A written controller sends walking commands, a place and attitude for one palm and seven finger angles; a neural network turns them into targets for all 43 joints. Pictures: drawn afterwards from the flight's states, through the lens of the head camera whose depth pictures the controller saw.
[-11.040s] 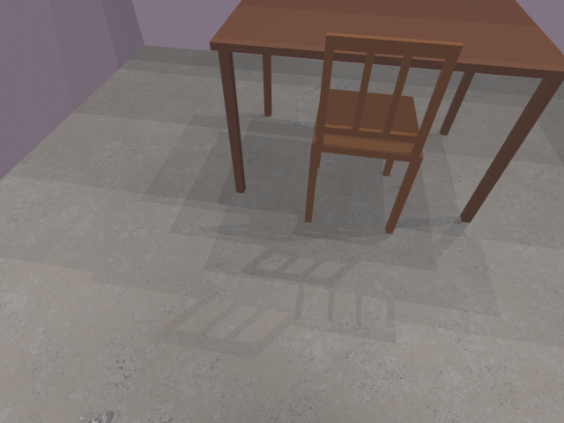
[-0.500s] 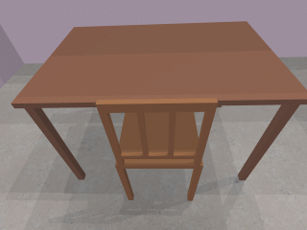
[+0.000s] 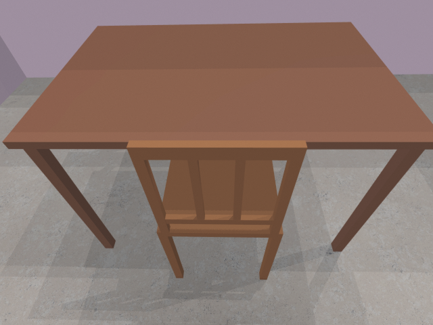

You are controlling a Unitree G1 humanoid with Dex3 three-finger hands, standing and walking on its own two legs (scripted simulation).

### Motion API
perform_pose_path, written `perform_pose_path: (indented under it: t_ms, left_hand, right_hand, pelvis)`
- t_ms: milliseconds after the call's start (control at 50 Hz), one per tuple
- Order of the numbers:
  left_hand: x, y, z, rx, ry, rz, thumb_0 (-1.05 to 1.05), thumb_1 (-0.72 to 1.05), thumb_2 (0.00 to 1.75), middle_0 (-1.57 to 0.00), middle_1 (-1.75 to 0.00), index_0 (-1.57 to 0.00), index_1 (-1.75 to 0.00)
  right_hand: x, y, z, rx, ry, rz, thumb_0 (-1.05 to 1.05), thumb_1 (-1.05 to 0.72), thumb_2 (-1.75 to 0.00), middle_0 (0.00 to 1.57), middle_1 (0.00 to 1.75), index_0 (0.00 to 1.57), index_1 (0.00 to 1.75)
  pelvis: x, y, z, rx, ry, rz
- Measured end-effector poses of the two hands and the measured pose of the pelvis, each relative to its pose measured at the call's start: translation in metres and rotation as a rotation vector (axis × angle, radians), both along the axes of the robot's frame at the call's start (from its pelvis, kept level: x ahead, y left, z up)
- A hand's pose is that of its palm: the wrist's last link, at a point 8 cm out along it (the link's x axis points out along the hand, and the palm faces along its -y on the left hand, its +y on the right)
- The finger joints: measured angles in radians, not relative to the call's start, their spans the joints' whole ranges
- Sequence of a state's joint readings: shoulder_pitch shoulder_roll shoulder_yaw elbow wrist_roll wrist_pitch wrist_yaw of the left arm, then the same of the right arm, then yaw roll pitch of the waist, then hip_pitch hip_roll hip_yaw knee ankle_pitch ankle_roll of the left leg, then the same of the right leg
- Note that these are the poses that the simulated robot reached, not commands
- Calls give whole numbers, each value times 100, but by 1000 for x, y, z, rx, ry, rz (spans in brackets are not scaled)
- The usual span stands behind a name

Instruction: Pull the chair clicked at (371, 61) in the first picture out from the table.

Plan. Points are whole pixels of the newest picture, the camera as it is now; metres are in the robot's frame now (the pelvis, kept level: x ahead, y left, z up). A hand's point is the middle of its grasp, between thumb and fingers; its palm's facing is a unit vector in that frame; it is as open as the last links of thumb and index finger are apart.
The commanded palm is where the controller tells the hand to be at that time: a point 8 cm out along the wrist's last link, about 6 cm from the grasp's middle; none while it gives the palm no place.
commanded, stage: look again from close up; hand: left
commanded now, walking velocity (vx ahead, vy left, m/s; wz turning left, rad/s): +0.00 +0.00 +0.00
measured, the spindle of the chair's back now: (197, 191) +0.46 +0.08 -0.10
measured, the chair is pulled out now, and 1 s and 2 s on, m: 0.00 0.00 0.00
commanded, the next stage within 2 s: raise the hand toward the chair's back in 0.44 s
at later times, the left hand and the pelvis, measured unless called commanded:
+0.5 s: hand out of the picture -0.01 +0.16 -0.17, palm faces +0.04 -0.98 -0.20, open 7.3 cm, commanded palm none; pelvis +0.00 -0.01 +0.00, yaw +0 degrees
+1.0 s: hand out of the picture +0.14 +0.18 -0.08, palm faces +0.03 -1.00 +0.03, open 9.5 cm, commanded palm +0.12 +0.24 -0.06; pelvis -0.05 +0.00 -0.10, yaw +3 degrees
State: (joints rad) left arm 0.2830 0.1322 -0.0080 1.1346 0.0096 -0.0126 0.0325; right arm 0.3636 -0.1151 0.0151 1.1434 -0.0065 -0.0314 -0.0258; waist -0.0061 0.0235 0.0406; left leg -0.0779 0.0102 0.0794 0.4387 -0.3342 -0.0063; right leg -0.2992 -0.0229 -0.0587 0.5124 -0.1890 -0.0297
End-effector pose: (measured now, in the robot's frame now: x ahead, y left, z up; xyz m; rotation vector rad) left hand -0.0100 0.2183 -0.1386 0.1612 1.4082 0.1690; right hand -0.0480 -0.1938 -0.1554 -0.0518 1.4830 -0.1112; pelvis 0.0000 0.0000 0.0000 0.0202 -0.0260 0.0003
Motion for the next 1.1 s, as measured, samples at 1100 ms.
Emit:
perform_pose_path:
  t_ms: [1100]
  left_hand:
    - [110, 28, 72, -60, -1335, -89, 2, 44, 70, -15, -23, -16, -22]
  right_hand:
    - [255, -4, 32, -116, -1074, 393, 1, -91, -90, 19, 29, 20, 29]
  pelvis:
    - [-48, 5, -107, -48, 278, 87]
